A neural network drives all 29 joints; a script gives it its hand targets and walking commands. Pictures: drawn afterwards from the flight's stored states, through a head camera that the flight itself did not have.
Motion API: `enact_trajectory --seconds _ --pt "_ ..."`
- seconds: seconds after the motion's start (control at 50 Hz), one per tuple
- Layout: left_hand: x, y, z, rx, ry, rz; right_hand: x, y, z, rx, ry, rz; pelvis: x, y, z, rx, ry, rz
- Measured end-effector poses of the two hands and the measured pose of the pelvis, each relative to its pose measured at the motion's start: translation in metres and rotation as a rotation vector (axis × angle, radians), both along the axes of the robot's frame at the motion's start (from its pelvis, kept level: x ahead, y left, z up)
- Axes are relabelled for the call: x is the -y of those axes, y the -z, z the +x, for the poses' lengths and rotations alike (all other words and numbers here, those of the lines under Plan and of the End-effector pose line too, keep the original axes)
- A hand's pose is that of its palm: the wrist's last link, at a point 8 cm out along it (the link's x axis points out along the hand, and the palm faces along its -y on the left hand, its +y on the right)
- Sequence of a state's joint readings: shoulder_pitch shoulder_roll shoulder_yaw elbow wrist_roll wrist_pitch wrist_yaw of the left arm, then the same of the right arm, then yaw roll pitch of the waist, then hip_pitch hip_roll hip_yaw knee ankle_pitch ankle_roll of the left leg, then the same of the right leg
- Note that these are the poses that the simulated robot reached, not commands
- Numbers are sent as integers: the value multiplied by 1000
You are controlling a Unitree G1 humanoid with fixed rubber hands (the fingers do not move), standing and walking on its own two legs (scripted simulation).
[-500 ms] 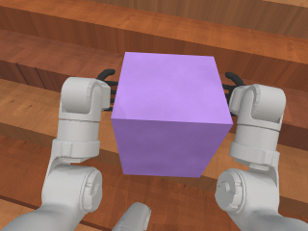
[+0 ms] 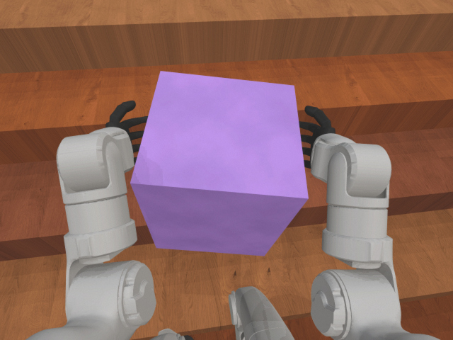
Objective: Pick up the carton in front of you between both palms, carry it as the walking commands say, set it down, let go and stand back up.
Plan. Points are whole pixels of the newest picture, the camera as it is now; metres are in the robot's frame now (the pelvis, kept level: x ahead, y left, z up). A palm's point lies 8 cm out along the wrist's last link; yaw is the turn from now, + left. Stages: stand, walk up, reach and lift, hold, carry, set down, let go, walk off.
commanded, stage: carry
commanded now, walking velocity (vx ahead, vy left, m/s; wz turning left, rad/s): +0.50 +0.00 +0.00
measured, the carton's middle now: (218, 174) +0.39 -0.04 +0.06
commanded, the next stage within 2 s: none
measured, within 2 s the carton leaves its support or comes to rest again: neither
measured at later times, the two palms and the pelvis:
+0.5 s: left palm out of the picture +0.64 +0.14 +0.30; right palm out of the picture +0.69 -0.15 +0.30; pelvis +0.29 -0.06 +0.15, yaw +2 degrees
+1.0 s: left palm out of the picture +0.97 +0.15 +0.43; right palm out of the picture +0.93 -0.14 +0.42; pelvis +0.57 +0.04 +0.29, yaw +1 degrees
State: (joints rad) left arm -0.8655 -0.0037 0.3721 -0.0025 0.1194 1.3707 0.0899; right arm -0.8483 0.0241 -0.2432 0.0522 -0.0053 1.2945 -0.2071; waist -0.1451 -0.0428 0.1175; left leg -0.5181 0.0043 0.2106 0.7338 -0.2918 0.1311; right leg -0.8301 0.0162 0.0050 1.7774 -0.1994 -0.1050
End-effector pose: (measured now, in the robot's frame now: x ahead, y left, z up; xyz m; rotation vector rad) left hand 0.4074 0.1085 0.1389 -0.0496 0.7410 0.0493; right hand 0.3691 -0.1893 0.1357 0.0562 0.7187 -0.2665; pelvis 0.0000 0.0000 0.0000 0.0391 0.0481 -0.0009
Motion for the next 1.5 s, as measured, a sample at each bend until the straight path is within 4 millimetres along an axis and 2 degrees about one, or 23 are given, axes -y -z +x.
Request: enact_trajectory --seconds 0.06,0.12,0.22,0.3,0.34,0.38,0.46,0.5,0.56,0.66,0.74,0.8,0.86,0.92,0.98,1.02,1.12,1.22,1.32,1.42,1.46,1.5 --pt "-5 -44 33 90 -2 -5 -5 -49 37 87 -1 -10 0 -19 34 -14 5 -23" --pt "-7 -81 66 143 -4 -10 -7 -91 74 135 -20 -46 7 -30 74 -21 -7 -38" --pt "-7 -120 123 140 -4 1 -8 -139 139 124 -78 -79 25 -47 145 3 -13 -95" --pt "-13 -133 170 77 -50 43 -13 -155 208 61 -140 -60 42 -62 204 -25 -20 -125" --pt "-20 -136 186 33 -103 70 -21 -156 246 19 -198 -40 55 -73 233 -20 -25 -121" --pt "-28 -136 196 -15 -152 105 -31 -153 278 -23 -253 -16 63 -88 249 -4 -20 -115" --pt "-34 -147 213 -102 -180 137 -38 -154 308 -108 -273 41 64 -132 277 17 -26 -110" --pt "-33 -163 231 -99 -183 131 -36 -167 322 -104 -266 47 64 -152 292 21 -35 -95" --pt "-28 -197 266 -36 -184 117 -30 -198 348 -41 -252 44 63 -174 318 17 -44 -68" --pt "-20 -253 329 72 -165 133 -22 -247 400 66 -214 49 47 -193 373 -14 -35 -56" --pt "-27 -278 378 77 -141 160 -27 -268 444 72 -205 55 26 -205 425 -8 -19 -22" --pt "-35 -287 423 49 -123 155 -35 -274 481 43 -194 50 9 -217 467 -17 -23 15" --pt "-41 -287 476 4 -84 136 -40 -275 517 -6 -154 28 -13 -229 510 -37 -19 30" --pt "-41 -283 526 -37 -9 76 -42 -275 540 -56 -92 -13 -33 -249 544 -14 -27 33" --pt "-44 -285 556 -82 7 35 -46 -282 556 -109 -69 -46 -38 -280 566 2 -26 34" --pt "-48 -296 569 -92 3 26 -51 -296 571 -119 -63 -48 -41 -302 583 7 -17 26" --pt "-63 -351 614 2 -9 26 -64 -356 625 -26 -61 -31 -48 -344 630 7 7 -16" --pt "-71 -408 668 109 -16 14 -71 -420 684 76 -77 -69 -41 -365 688 -9 -7 -41" --pt "-67 -444 726 117 -20 24 -68 -462 747 76 -98 -109 -26 -383 755 7 -13 -95" --pt "-67 -459 788 49 -63 58 -68 -477 830 8 -152 -79 -7 -402 827 -30 -14 -118" --pt "-71 -462 805 4 -109 86 -72 -477 864 -34 -198 -56 4 -416 853 -16 -13 -119" --pt "-75 -465 817 -39 -139 116 -77 -475 890 -74 -236 -30 8 -435 868 -1 -10 -116"
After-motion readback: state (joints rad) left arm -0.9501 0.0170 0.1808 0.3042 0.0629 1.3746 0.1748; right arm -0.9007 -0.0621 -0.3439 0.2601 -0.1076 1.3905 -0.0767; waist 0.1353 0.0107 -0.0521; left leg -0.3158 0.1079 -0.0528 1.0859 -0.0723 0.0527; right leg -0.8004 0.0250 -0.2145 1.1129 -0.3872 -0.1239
